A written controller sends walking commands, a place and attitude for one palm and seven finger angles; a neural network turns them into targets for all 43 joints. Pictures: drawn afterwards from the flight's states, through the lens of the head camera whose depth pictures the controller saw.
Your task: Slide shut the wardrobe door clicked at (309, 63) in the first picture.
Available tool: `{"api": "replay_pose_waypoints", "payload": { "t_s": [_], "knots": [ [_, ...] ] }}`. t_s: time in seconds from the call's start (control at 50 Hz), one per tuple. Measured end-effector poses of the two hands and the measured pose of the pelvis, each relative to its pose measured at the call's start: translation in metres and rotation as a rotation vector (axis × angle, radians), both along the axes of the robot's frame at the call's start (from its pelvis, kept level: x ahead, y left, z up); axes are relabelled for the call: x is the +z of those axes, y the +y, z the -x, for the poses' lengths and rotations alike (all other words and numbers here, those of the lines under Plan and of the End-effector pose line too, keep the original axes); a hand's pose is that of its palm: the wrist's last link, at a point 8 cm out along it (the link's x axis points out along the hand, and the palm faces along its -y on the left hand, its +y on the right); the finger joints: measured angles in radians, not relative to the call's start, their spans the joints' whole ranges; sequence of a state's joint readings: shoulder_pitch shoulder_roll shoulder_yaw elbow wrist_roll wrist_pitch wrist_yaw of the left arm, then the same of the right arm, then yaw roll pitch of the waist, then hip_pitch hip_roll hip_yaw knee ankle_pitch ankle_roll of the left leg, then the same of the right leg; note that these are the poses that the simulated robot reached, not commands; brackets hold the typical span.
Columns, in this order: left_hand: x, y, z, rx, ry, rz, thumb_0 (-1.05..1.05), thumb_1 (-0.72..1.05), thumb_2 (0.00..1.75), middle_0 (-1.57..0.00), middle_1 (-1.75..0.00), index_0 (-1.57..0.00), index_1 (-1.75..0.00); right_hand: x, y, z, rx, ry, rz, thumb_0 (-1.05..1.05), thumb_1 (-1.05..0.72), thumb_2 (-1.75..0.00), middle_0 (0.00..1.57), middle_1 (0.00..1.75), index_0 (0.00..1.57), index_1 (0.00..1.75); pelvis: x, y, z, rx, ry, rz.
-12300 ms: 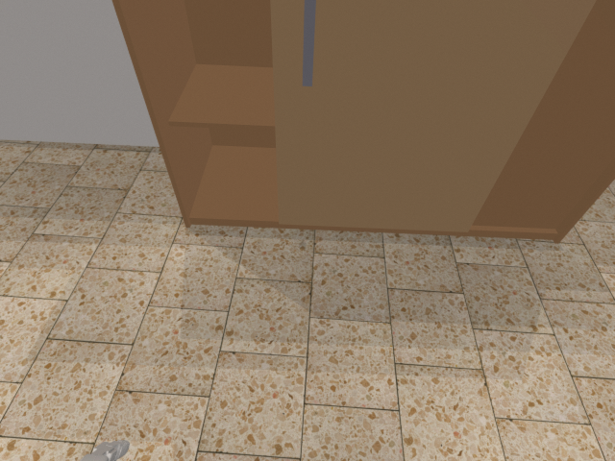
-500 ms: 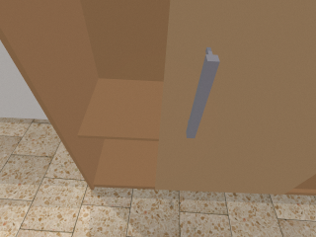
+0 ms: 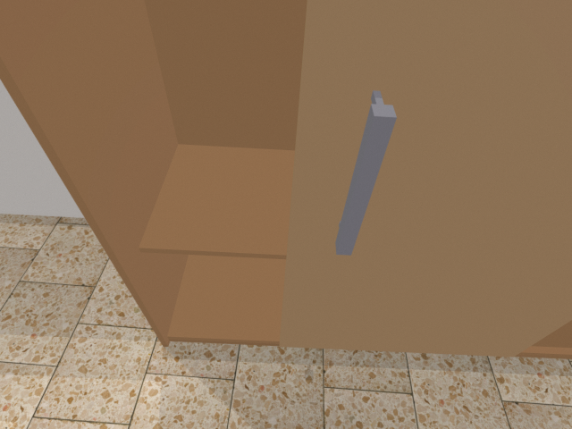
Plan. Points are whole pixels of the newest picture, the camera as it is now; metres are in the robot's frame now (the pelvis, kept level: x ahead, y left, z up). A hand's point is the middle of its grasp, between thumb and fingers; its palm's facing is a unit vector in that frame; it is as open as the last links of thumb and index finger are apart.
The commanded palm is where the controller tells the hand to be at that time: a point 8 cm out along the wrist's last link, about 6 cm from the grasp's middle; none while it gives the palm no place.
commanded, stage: raise the hand with hooked fingers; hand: right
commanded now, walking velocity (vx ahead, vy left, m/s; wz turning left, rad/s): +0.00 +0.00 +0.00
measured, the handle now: (357, 183) +0.47 -0.09 +0.09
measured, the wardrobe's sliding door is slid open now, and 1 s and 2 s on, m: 0.39 0.39 0.39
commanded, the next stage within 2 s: none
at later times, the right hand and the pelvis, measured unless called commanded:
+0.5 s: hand out of the picture +0.11 -0.20 -0.04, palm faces +0.05 +1.00 +0.00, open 8.7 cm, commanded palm +0.11 -0.26 -0.02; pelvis -0.07 +0.00 -0.07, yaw -2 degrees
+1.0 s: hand (518, 419) +0.15 -0.26 +0.03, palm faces +0.01 +1.00 -0.07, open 11.7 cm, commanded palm +0.13 -0.31 +0.04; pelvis -0.08 -0.03 -0.04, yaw -1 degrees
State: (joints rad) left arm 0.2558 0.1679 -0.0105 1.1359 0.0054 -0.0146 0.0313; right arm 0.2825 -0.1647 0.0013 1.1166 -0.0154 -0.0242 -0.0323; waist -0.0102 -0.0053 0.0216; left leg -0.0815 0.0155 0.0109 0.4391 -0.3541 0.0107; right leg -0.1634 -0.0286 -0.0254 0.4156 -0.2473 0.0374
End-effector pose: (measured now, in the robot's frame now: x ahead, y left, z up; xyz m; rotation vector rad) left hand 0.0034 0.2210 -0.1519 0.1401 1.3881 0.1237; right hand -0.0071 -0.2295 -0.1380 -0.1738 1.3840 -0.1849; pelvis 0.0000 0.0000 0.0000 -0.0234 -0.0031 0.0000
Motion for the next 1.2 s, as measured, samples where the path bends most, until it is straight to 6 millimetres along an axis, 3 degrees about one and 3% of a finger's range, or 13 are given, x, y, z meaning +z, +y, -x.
{"api": "replay_pose_waypoints", "payload": {
  "t_s": [0.1, 0.22, 0.26, 0.3, 0.36, 0.44, 0.5, 0.56, 0.72, 0.82, 0.9, 1.02, 1.2],
  "knots": [
    [0.001, 0.001, -0.001, 0.006, -0.026, -0.006, 0.0, 0.92, 0.9, -0.2, -0.3, -0.2, -0.3, 0.005, 0.001, -0.004, -0.044, -0.051, -0.006, 0.01, -0.91, -0.9, 0.2, 0.3, 0.2, 0.3, -0.001, -0.002, 0.003, -0.001, 0.006, -0.01],
    [0.02, 0.017, -0.055, -0.011, -0.449, -0.079, 0.01, 0.91, 0.9, -0.2, -0.3, -0.21, -0.3, 0.113, -0.012, -0.129, -0.024, -0.89, 0.039, 0.02, -0.87, -0.88, 0.21, 0.33, 0.2, 0.32, -0.011, -0.005, 0.021, -0.037, 0.045, -0.002],
    [0.026, 0.023, -0.077, -0.018, -0.567, -0.09, 0.01, 0.91, 0.9, -0.2, -0.3, -0.21, -0.3, 0.141, -0.012, -0.155, 0.038, -1.123, 0.011, 0.02, -0.85, -0.87, 0.21, 0.35, 0.2, 0.34, -0.018, -0.005, 0.029, -0.035, 0.084, -0.003],
    [0.033, 0.028, -0.099, -0.028, -0.672, -0.098, 0.01, 0.91, 0.9, -0.2, -0.3, -0.21, -0.3, 0.154, -0.007, -0.166, 0.117, -1.302, -0.048, 0.01, -0.81, -0.86, 0.21, 0.37, 0.2, 0.36, -0.028, -0.004, 0.038, -0.023, 0.125, -0.002],
    [0.044, 0.033, -0.126, -0.065, -0.811, -0.107, 0.01, 0.91, 0.9, -0.2, -0.3, -0.2, -0.3, 0.146, 0.0, -0.158, 0.256, -1.414, -0.146, 0.01, -0.75, -0.83, 0.21, 0.41, 0.21, 0.4, -0.046, -0.002, 0.053, -0.014, 0.158, -0.002],
    [0.057, 0.03, -0.148, -0.111, -0.931, -0.124, 0.01, 0.91, 0.9, -0.19, -0.3, -0.2, -0.3, 0.115, -0.007, -0.123, 0.224, -1.331, -0.207, 0.01, -0.66, -0.79, 0.22, 0.46, 0.22, 0.46, -0.063, -0.002, 0.065, -0.02, 0.165, -0.009],
    [0.059, 0.021, -0.152, -0.147, -0.959, -0.128, 0.01, 0.91, 0.9, -0.19, -0.3, -0.2, -0.3, 0.104, -0.022, -0.096, 0.135, -1.295, -0.151, 0.01, -0.59, -0.77, 0.23, 0.51, 0.23, 0.5, -0.07, -0.002, 0.07, -0.032, 0.157, -0.026],
    [0.052, 0.007, -0.145, -0.189, -0.938, -0.118, 0.0, 0.91, 0.9, -0.19, -0.3, -0.2, -0.3, 0.114, -0.032, -0.084, 0.126, -1.347, -0.083, 0.02, -0.52, -0.74, 0.24, 0.55, 0.23, 0.55, -0.073, -0.002, 0.076, -0.048, 0.148, -0.049],
    [0.018, -0.022, -0.088, -0.167, -0.768, -0.047, 0.01, 0.9, 0.9, -0.2, -0.3, -0.21, -0.3, 0.14, -0.045, -0.118, 0.258, -1.377, -0.139, 0.02, -0.33, -0.66, 0.25, 0.67, 0.24, 0.67, -0.067, -0.007, 0.088, -0.057, 0.126, -0.078],
    [0.016, -0.021, -0.052, -0.089, -0.697, -0.05, 0.01, 0.9, 0.9, -0.2, -0.3, -0.21, -0.3, 0.153, -0.059, -0.133, 0.235, -1.33, -0.142, 0.01, -0.21, -0.61, 0.26, 0.75, 0.25, 0.74, -0.055, -0.015, 0.085, -0.034, 0.12, -0.068],
    [0.02, -0.012, -0.037, -0.067, -0.664, -0.085, 0.01, 0.9, 0.9, -0.2, -0.3, -0.21, -0.3, 0.161, -0.072, -0.137, 0.217, -1.342, -0.118, 0.01, -0.12, -0.57, 0.26, 0.81, 0.26, 0.8, -0.049, -0.022, 0.082, -0.026, 0.12, -0.063],
    [0.033, -0.001, -0.042, -0.08, -0.675, -0.142, 0.01, 0.9, 0.9, -0.2, -0.3, -0.21, -0.3, 0.171, -0.083, -0.141, 0.227, -1.357, -0.108, 0.01, 0.02, -0.51, 0.27, 0.9, 0.27, 0.89, -0.044, -0.031, 0.076, -0.027, 0.109, -0.064],
    [0.06, -0.014, -0.087, -0.126, -0.793, -0.135, 0.01, 0.9, 0.9, -0.2, -0.3, -0.21, -0.3, 0.192, -0.102, -0.152, 0.214, -1.391, -0.091, 0.0, 0.23, -0.42, 0.29, 1.03, 0.28, 1.03, -0.034, -0.037, 0.067, -0.035, 0.08, -0.067]
  ]
}}
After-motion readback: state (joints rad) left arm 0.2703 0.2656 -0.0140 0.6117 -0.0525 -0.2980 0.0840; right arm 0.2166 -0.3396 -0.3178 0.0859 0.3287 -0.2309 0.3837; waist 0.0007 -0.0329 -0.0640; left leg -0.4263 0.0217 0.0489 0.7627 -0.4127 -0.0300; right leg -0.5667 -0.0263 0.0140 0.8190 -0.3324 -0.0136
